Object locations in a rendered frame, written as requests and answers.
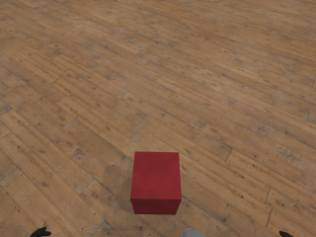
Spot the carton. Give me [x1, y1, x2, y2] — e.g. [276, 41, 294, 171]
[130, 151, 182, 215]

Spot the robot right shin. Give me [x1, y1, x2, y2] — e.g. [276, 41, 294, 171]
[184, 228, 194, 233]

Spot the robot left hand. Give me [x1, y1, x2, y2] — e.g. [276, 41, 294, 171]
[30, 227, 51, 237]

